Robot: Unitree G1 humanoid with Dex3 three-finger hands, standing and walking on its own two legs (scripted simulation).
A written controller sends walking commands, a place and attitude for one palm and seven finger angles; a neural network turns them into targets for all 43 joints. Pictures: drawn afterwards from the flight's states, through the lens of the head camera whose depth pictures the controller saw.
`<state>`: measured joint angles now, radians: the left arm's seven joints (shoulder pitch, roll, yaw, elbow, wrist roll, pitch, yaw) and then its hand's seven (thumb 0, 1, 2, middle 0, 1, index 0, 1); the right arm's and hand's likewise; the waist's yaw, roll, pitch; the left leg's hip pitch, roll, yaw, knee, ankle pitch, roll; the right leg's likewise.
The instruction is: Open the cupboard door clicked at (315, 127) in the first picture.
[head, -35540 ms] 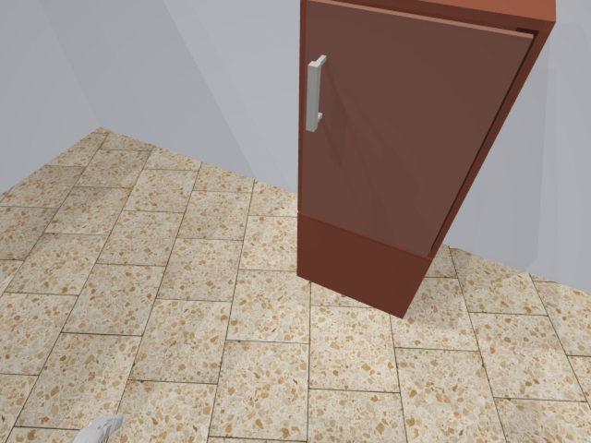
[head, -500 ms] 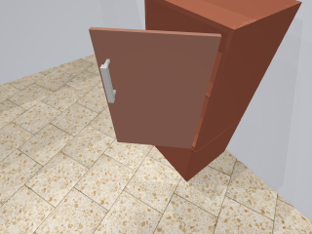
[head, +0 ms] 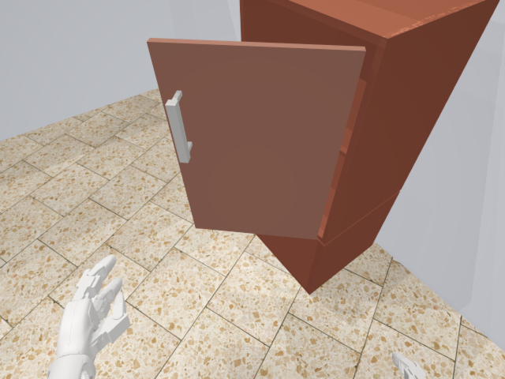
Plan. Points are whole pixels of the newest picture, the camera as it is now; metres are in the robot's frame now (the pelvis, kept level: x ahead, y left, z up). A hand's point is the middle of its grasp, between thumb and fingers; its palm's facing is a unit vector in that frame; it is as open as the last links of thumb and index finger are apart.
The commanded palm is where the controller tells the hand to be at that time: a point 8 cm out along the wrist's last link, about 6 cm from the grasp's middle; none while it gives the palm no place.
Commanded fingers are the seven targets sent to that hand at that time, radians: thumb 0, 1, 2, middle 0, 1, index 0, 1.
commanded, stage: raise the hand with hooked fingers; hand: left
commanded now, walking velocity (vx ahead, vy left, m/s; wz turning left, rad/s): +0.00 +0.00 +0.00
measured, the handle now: (181, 127) +0.59 +0.18 +0.08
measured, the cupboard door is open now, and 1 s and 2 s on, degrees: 47 47 47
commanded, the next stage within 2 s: move the hooked fingers beside the handle in 1.90 s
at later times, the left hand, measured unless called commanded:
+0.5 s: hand (125, 325) +0.20 +0.21 +0.00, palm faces -0.16 -0.98 -0.07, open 10.3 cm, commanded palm +0.17 +0.28 +0.01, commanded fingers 0.00 0.06 0.54 -0.26 -0.84 -0.26 -0.84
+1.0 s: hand (85, 276) +0.25 +0.26 +0.06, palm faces -0.03 -1.00 -0.07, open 13.2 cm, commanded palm +0.22 +0.31 +0.06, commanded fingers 0.00 -0.50 0.30 -0.30 -1.20 -0.30 -1.20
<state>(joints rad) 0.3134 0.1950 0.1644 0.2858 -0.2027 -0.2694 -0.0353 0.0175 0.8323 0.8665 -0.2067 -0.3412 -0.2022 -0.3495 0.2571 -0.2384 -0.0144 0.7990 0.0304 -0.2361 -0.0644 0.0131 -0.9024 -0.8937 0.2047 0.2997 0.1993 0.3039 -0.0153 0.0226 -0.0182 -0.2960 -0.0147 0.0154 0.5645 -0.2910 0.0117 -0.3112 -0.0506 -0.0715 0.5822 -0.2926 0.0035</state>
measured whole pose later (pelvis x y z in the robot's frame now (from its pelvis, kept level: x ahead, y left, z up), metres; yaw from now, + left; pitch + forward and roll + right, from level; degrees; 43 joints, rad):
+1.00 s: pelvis -0.01 +0.01 -0.03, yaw -1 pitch +7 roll -2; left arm 0.15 0.39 0.40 0.15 -0.38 -0.23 -0.48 0.00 -0.30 0.38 -0.29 -1.07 -0.29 -1.08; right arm 0.27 -0.27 0.03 0.56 0.06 -0.27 -0.10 0.02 -0.90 -0.89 0.21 0.30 0.20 0.30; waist 0.00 0.02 -0.08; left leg -0.56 0.03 0.00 0.89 -0.44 0.02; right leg -0.54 -0.02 -0.08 0.82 -0.39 0.00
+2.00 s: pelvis +0.00 -0.01 -0.01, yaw -1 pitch +4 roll -1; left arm -0.10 0.45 0.45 0.42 -0.36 -0.14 -0.56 -0.01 -0.50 0.30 -0.30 -1.20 -0.30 -1.20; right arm 0.27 -0.28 0.05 0.58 0.06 -0.20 -0.11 0.02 -0.90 -0.89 0.21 0.30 0.20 0.30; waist 0.01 0.04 -0.05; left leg -0.41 0.02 0.01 0.70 -0.36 0.00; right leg -0.40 -0.02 -0.07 0.66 -0.33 -0.01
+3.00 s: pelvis +0.00 +0.01 -0.02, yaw -2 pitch +12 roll -2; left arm -0.69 0.56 0.43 1.01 -0.21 -0.26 -0.52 -0.01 -0.50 0.30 -0.30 -1.20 -0.30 -1.20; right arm 0.34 -0.29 0.04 0.60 0.04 -0.07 -0.08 0.01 -0.90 -0.89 0.21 0.30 0.20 0.30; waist -0.08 0.01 -0.06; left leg -0.62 0.03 0.02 0.79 -0.39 0.02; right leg -0.61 -0.01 -0.05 0.73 -0.34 0.01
